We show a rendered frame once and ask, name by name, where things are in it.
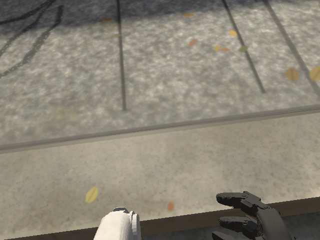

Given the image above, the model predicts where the robot left shin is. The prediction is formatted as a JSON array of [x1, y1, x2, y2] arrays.
[[100, 207, 129, 223]]

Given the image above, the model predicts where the robot left thigh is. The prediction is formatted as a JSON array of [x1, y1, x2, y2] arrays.
[[93, 210, 142, 240]]

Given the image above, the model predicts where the right robot hand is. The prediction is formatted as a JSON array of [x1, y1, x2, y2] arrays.
[[212, 191, 296, 240]]

